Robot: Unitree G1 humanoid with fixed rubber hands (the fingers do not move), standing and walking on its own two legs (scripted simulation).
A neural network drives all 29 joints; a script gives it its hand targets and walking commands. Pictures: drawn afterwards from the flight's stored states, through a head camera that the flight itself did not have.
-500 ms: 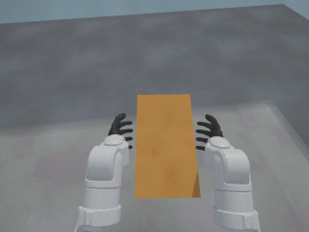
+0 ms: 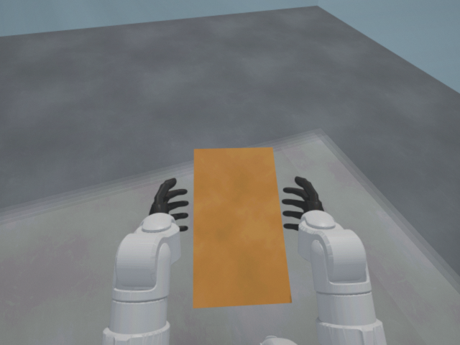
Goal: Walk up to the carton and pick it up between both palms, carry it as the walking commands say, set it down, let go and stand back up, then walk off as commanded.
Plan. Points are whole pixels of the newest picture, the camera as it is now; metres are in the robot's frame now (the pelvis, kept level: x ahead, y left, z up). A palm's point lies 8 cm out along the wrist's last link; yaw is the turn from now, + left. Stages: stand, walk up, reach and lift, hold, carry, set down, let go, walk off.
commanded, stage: carry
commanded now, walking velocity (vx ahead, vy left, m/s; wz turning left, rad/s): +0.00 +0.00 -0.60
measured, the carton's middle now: (235, 227) +0.34 +0.02 -0.01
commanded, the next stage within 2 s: none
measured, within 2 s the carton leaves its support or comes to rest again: neither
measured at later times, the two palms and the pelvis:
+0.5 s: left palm (289, 261) +0.24 -0.06 +0.07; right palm out of the picture +0.15 -0.28 +0.06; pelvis -0.09 -0.06 -0.01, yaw -18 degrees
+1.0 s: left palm (298, 306) +0.16 -0.06 +0.11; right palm out of the picture +0.05 -0.27 +0.11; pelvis -0.16 -0.02 +0.01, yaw -30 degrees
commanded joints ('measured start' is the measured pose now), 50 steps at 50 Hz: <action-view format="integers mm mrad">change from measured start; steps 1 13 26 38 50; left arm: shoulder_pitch -440 -354 -327 -362 -375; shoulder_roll -1073 -1055 -1042 -1044 -1067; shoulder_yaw -512 -426 -359 -448 -457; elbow -132 17 -94 -112 -36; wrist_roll -329 -288 -230 -267 -292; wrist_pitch -55 -21 -114 -73 -29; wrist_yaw -216 -192 -205 -203 -196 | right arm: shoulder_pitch -300 -301 -420 -299 -335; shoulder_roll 1040 1028 1098 1088 1044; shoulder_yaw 367 362 479 417 366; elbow -174 -78 -185 -121 -124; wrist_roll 252 262 350 297 269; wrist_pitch -47 -9 -62 -35 -9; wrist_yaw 186 175 189 184 182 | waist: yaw -42 -39 -24 -43 -41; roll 161 201 -113 46 226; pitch -286 -362 -423 -409 -368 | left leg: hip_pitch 232 195 -318 291 286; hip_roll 295 288 18 98 192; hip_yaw -140 30 -140 -205 -142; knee -187 68 453 -230 -117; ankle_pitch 444 420 -175 -42 607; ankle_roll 71 -73 -114 -17 68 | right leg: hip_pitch -54 334 564 191 257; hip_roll -71 -46 -287 -94 -6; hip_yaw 2 -148 319 199 -85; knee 173 -685 -554 -488 -491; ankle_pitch -8 211 570 313 69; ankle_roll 22 -1 -180 -8 13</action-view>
